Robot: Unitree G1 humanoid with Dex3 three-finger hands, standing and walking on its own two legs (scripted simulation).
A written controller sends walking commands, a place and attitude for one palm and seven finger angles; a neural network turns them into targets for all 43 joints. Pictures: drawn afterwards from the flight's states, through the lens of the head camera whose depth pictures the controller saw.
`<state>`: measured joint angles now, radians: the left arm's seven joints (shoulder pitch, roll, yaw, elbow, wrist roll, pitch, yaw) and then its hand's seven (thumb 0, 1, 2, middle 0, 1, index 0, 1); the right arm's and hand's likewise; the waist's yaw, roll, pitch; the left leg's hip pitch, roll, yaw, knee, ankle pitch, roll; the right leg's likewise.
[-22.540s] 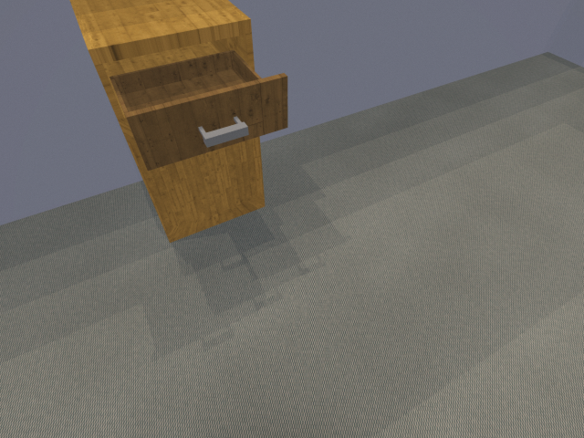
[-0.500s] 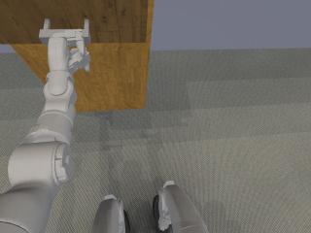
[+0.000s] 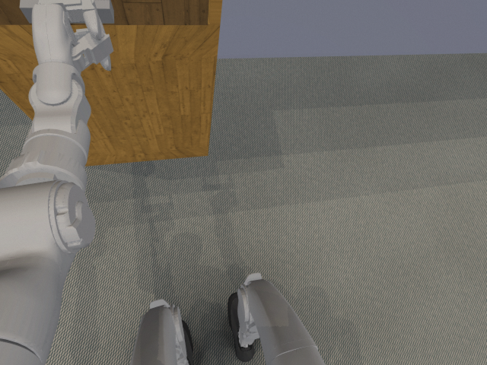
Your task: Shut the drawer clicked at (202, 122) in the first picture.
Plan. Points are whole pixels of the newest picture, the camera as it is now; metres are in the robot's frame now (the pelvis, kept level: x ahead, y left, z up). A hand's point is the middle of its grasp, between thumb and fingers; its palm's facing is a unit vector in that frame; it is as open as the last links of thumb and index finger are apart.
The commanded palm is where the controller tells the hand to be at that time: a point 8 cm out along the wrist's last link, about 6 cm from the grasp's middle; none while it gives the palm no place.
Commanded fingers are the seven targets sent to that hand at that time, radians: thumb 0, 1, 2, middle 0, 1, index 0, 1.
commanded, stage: push the drawer shut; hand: left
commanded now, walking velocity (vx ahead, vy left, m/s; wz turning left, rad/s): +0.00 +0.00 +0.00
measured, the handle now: out of the picture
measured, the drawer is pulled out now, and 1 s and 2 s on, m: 0.01 0.00 0.00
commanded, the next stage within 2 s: pull the fist back off the drawer in 0.28 s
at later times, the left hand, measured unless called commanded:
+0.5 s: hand (101, 32) +0.60 +0.10 +0.06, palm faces +0.00 -1.00 -0.06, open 3.2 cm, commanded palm +0.61 +0.12 +0.06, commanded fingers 0.00 0.90 0.90 -1.40 -1.60 -1.40 -1.60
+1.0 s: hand (97, 43) +0.59 +0.11 +0.06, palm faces +0.00 -1.00 -0.04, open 3.3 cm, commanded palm +0.55 +0.14 +0.06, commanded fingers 0.00 0.90 0.90 -1.40 -1.60 -1.40 -1.60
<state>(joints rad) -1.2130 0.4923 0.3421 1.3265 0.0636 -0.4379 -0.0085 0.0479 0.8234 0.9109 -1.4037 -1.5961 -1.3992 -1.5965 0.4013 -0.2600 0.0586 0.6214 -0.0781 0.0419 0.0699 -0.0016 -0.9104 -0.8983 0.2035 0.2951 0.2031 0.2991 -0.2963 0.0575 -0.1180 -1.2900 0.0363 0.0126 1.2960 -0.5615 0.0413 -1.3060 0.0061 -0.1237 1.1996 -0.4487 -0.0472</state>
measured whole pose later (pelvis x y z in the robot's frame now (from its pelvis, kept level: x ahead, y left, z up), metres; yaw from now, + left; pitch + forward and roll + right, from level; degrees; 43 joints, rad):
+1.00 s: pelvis +0.00 +0.01 +0.01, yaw -1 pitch +32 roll -4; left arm -1.13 0.48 0.35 1.18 0.03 -0.37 -0.02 0.02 0.88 0.90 -1.40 -1.60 -1.40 -1.60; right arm 0.44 -0.24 0.06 0.60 -0.07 0.04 0.10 0.00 -0.91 -0.90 0.20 0.30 0.20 0.30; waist -0.28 0.06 -0.12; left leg -1.27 0.04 0.03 1.27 -0.55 0.05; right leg -1.29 0.02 -0.10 1.16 -0.43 -0.04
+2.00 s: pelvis +0.04 +0.00 +0.12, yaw +2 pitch +0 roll +0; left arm 0.06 0.28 0.06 0.04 -0.06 -0.06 0.08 0.02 0.90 0.90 -1.40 -1.60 -1.40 -1.60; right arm 0.17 -0.23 0.07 0.53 0.04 0.02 -0.07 0.01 -0.91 -0.90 0.20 0.30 0.20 0.30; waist 0.02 0.04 -0.01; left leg -0.19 -0.03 0.02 0.52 -0.33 0.04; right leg -0.24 0.00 -0.07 0.52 -0.27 -0.02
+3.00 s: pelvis +0.02 +0.01 +0.13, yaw +3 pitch +1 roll +0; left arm 0.63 0.38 0.34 -0.52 -0.06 -0.18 0.11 0.01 0.89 0.90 -1.41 -1.59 -1.40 -1.60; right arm 0.20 -0.25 -0.01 0.58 0.00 -0.02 -0.08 0.01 -0.91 -0.90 0.20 0.30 0.20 0.30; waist 0.00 0.04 0.02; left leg -0.22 -0.04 0.00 0.45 -0.25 0.05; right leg -0.25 -0.02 -0.09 0.43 -0.19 -0.01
